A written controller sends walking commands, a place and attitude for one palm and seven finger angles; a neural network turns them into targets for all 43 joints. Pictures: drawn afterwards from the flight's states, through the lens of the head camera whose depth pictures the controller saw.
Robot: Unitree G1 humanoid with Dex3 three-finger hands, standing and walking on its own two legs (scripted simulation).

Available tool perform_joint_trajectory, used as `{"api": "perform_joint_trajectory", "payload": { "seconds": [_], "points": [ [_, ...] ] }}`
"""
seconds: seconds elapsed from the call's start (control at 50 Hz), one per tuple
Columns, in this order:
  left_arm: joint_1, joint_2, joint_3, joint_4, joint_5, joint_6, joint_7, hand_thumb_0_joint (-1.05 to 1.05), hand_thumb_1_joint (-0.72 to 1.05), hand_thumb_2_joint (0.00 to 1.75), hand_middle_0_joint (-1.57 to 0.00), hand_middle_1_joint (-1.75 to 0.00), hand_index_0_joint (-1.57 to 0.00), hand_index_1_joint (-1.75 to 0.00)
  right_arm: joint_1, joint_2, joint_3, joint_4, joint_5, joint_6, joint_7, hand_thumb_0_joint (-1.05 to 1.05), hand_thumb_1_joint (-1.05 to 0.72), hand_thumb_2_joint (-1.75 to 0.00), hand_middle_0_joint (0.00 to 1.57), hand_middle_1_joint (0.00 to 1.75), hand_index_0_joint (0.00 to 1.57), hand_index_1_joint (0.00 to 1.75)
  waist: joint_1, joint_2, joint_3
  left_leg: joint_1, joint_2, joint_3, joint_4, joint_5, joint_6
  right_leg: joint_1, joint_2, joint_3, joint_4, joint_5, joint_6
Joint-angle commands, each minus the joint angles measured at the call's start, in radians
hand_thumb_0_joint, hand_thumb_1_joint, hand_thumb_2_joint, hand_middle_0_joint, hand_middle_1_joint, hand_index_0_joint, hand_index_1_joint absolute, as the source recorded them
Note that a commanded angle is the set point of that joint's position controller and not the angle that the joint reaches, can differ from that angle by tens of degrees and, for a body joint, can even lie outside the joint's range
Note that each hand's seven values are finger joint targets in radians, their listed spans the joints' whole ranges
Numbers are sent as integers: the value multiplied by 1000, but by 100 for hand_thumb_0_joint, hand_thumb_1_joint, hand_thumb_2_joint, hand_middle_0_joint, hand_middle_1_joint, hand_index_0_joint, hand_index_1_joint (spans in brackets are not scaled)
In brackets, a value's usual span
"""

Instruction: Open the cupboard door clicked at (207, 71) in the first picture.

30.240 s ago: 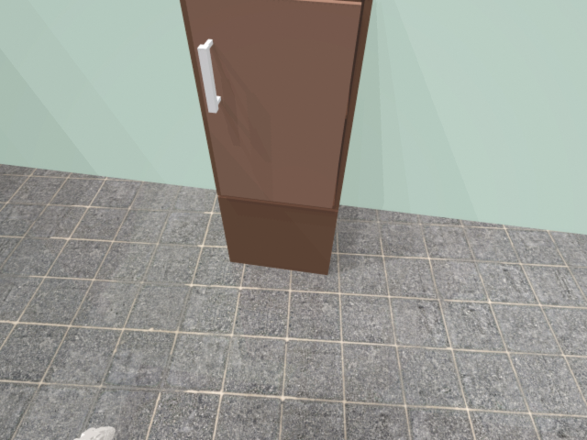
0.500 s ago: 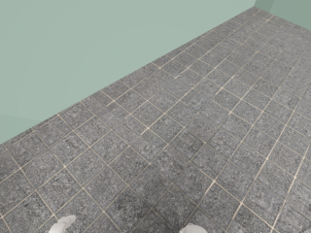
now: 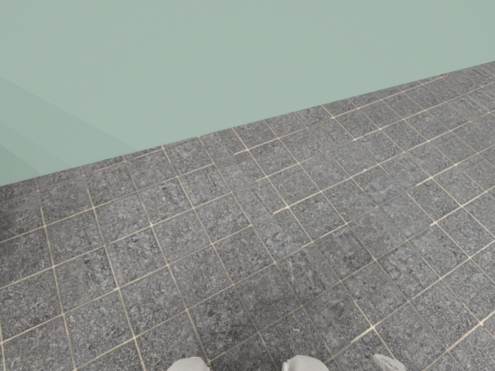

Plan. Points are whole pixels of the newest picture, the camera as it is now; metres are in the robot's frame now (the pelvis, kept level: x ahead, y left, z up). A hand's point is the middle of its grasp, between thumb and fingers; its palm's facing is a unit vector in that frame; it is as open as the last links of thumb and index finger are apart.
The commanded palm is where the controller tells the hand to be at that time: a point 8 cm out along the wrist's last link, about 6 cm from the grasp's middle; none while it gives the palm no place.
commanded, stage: turn to face it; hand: left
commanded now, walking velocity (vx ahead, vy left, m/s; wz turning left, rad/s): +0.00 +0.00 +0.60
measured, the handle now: out of the picture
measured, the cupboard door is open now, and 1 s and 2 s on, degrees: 42 42 42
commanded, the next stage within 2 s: take the last steps up to it in 1.78 s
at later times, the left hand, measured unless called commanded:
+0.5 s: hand out of the picture +0.04 +0.16 -0.15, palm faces +0.31 -0.92 -0.23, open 7.4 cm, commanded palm none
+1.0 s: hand out of the picture +0.01 +0.20 -0.14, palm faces +0.57 -0.77 -0.29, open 7.4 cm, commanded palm none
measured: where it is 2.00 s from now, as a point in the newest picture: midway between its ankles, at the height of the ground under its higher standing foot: outside the picture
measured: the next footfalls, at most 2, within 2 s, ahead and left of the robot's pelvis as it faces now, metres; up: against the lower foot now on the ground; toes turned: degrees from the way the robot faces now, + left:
right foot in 0.28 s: +0.08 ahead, -0.16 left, +0.00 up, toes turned +8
left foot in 0.60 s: +0.02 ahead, +0.09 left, +0.00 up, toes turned +27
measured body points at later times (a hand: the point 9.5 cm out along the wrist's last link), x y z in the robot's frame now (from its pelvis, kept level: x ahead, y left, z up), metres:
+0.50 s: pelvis +0.02 -0.04 +0.02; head +0.07 -0.03 +0.46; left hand +0.02 +0.21 -0.13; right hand +0.18 -0.27 -0.13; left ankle -0.02 +0.08 -0.67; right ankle +0.04 -0.16 -0.72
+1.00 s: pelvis +0.04 -0.05 +0.01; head +0.08 -0.03 +0.45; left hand -0.02 +0.24 -0.12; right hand +0.23 -0.22 -0.14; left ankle -0.01 +0.08 -0.72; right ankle +0.11 -0.16 -0.73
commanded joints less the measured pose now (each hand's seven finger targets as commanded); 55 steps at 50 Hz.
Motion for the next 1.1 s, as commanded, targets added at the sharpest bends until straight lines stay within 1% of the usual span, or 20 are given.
{"api": "perform_joint_trajectory", "payload": {
  "seconds": [0.0, 0.12, 0.2, 0.22, 0.24, 0.26, 0.3, 0.36, 0.46, 0.54, 0.56, 0.58, 0.6, 0.7, 0.88, 0.94, 0.96, 0.98, 1.0, 1.08],
  "points": [
    [-49, 69, 28, -105, 3, -35, -5, 0, 90, 90, -20, -30, -20, -30, 65, -208, -51, -39, -5, -13, -32, 0, -90, -90, 20, 30, 20, 30, -20, 227, -167, 186, 240, -290, -294, 428, 114, -144, 17, 83, 107, 107, 6],
    [-60, 62, 22, -117, -1, -37, -4, 0, 90, 90, -20, -30, -20, -30, 58, -219, -59, -38, -11, -1, -25, 0, -90, -90, 20, 30, 20, 30, -22, 211, -153, 128, 214, -339, -295, 323, 120, -6, 78, 53, -175, 89, -1],
    [41, 74, 28, -101, -4, -53, 1, 0, 90, 90, -20, -30, -20, -30, -1, -209, -65, -57, -4, 11, -21, 0, -90, -90, 20, 30, 20, 30, 25, 219, -163, 6, 156, -361, -218, 282, 76, 228, 124, 24, -482, 226, -17],
    [81, 107, 37, -95, -2, -64, 8, 0, 90, 90, -20, -30, -20, -30, -7, -182, -62, -64, 4, 10, -18, 0, -90, -90, 20, 30, 20, 30, 48, 136, -175, -73, 108, -335, -142, 207, 34, 348, 75, 72, -635, 286, -30],
    [111, 198, 55, -96, 15, -76, 18, 0, 90, 90, -20, -30, -20, -30, 4, -119, -54, -79, 15, 10, -11, 0, -90, -90, 20, 30, 20, 30, 62, -121, -186, -256, -18, -200, 61, -47, -41, 471, -164, 332, -769, 250, -104],
    [94, 236, 54, -107, 18, -72, 19, 0, 90, 90, -20, -30, -20, -30, -12, -113, -52, -98, 9, 10, -6, 0, -90, -90, 20, 30, 20, 30, 65, -235, -149, -277, -71, -91, 329, -302, -75, 355, -371, 468, -811, 299, -224],
    [17, 158, 36, -121, 8, -78, 24, 0, 90, 90, -20, -30, -20, -30, -13, -125, -57, -63, -1, 24, -1, 0, -90, -90, 20, 30, 20, 30, 13, -199, -104, -277, 4, -121, 570, -211, -79, 255, -278, 352, -756, 421, -232],
    [-26, 111, 22, -132, 11, -79, 25, 0, 90, 90, -20, -30, -20, -30, -3, -89, -39, -43, 5, 31, 12, 0, -90, -90, 20, 30, 20, 30, -8, -157, -132, -210, 30, -49, 474, -149, -104, 291, -196, 107, -680, 681, -197],
    [77, 172, 41, -86, 17, -79, 18, 0, 90, 90, -20, -30, -20, -30, -78, -52, -20, -62, 13, 21, 20, 0, -90, -90, 20, 30, 20, 30, 49, -139, -150, -113, 0, 48, 144, -160, -99, 382, -222, 44, -604, 841, -187],
    [65, 178, 48, -73, 6, -72, 8, 0, 90, 90, -20, -30, -20, -30, 5, -90, -26, -46, 10, 8, 15, 0, -90, -90, 20, 30, 20, 30, 1, -107, -185, 116, -11, 61, -159, 51, -71, 292, -204, -32, -451, 760, -108],
    [53, 155, 47, -94, -3, -67, 4, 0, 90, 90, -20, -30, -20, -30, 70, -154, -43, -35, 4, -1, 11, 0, -90, -90, 20, 30, 20, 30, -41, 27, -232, 291, 89, -47, -228, 258, -24, 143, -169, -86, -298, 615, -56],
    [34, 77, 29, -137, -9, -62, -4, 0, 90, 90, -20, -30, -20, -30, 152, -273, -74, -27, -5, -6, 2, 0, -90, -90, 20, 30, 20, 30, -84, 361, -265, 442, 379, -436, -245, 670, 133, -142, -19, -111, -52, -34, 21],
    [-36, 79, 20, -168, 3, -50, 5, 0, 90, 90, -20, -30, -20, -30, 220, -304, -80, -2, -4, 4, -6, 0, -90, -90, 20, 30, 20, 30, -113, 296, -268, 383, 447, -461, -250, 674, 220, -173, 1, 4, 82, -166, 3],
    [-35, 71, 29, -99, 4, -33, -3, 0, 90, 90, -20, -30, -20, -30, 60, -200, -47, -40, -6, -13, -34, 0, -90, -90, 20, 30, 20, 30, -17, 193, -164, 189, 244, -305, -306, 421, 122, -140, 15, 88, 117, 113, 3],
    [-47, 63, 22, -124, -2, -41, -1, 0, 90, 90, -20, -30, -20, -30, 60, -212, -60, -34, -12, 3, -23, 0, -90, -90, 20, 30, 20, 30, -20, 230, -167, 112, 196, -398, -290, 300, 117, 55, 105, 54, -268, 96, -11],
    [50, 89, 32, -104, -5, -60, 8, 0, 90, 90, -20, -30, -20, -30, 14, -192, -63, -48, 1, 8, -20, 0, -90, -90, 20, 30, 20, 30, 35, 179, -188, -21, 129, -384, -189, 282, 57, 308, 112, 53, -583, 274, -25],
    [91, 149, 46, -100, 4, -71, 17, 0, 90, 90, -20, -30, -20, -30, 18, -142, -57, -58, 10, 8, -14, 0, -90, -90, 20, 30, 20, 30, 55, 20, -209, -161, 46, -305, -52, 116, -2, 453, -45, 205, -728, 249, -67],
    [85, 220, 57, -102, 16, -73, 22, 0, 90, 90, -20, -30, -20, -30, 16, -88, -48, -81, 13, 5, -9, 0, -90, -90, 20, 30, 20, 30, 59, -244, -167, -297, -96, -96, 195, -232, -81, 455, -311, 438, -790, 324, -186],
    [66, 223, 46, -117, 10, -68, 21, 0, 90, 90, -20, -30, -20, -30, 11, -117, -51, -84, 0, 9, -2, 0, -90, -90, 20, 30, 20, 30, 50, -164, -145, -264, -48, -114, 406, -280, -71, 314, -367, 416, -783, 358, -246],
    [-25, 107, 19, -131, 5, -78, 24, 0, 90, 90, -20, -30, -20, -30, 13, -94, -43, -33, 3, 32, 11, 0, -90, -90, 20, 30, 20, 30, -10, -156, -112, -251, 22, -62, 530, -128, -106, 306, -195, 120, -685, 705, -193]
  ]
}}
